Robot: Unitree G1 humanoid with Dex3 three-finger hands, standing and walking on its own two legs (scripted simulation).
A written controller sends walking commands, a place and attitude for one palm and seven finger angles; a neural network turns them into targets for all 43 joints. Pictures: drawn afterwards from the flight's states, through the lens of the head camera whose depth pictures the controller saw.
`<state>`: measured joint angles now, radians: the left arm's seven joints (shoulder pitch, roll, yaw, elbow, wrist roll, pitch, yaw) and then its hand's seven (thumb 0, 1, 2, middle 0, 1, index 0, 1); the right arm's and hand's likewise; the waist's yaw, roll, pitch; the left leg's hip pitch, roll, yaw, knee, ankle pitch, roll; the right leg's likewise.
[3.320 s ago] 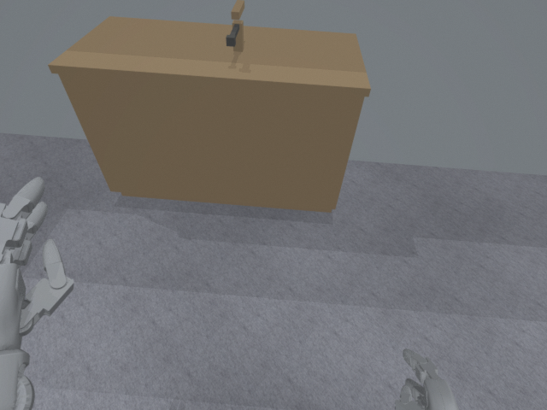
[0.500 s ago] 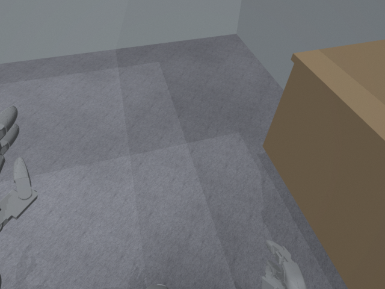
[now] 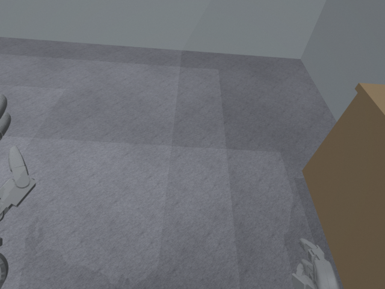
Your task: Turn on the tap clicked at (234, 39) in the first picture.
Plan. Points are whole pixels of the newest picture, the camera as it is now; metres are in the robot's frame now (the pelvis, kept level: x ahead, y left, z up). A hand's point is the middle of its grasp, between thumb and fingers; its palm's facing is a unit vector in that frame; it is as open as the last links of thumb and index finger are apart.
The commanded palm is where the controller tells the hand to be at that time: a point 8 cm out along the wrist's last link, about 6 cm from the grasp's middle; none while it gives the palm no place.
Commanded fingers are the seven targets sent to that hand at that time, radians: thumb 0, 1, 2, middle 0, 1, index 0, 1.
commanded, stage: walk to a spot facing it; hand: left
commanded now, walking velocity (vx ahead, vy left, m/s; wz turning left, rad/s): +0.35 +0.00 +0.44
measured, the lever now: out of the picture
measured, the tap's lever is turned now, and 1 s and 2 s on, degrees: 0 0 0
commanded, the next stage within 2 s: turn to face it in 1.04 s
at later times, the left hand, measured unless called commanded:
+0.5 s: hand (6, 220) +0.16 +0.25 +0.19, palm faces +0.60 -0.67 -0.44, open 7.4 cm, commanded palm +0.10 +0.28 +0.19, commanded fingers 0.00 0.90 0.90 -0.20 -0.30 -0.20 -0.30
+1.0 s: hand out of the picture +0.23 +0.30 +0.19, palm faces +0.68 -0.52 -0.51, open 7.4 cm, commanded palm +0.17 +0.32 +0.19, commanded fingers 0.00 0.90 0.90 -0.20 -0.30 -0.20 -0.30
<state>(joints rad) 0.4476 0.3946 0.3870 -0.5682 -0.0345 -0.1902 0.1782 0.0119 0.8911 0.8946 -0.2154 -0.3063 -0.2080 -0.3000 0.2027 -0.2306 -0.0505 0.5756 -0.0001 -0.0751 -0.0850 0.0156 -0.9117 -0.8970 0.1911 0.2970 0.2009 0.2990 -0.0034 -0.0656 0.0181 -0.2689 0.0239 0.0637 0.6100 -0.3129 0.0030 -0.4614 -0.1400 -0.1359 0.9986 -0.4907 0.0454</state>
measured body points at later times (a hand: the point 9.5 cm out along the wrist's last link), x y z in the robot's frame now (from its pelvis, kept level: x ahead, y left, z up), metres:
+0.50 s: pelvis +0.03 -0.03 +0.02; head +0.05 -0.04 +0.47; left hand +0.13 +0.28 +0.21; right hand +0.24 -0.24 -0.08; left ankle +0.02 +0.12 -0.66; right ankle +0.05 -0.14 -0.72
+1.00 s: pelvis +0.14 +0.00 +0.00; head +0.16 -0.01 +0.45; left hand +0.19 +0.33 +0.22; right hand +0.35 -0.10 -0.11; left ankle +0.05 +0.12 -0.72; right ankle +0.23 -0.08 -0.73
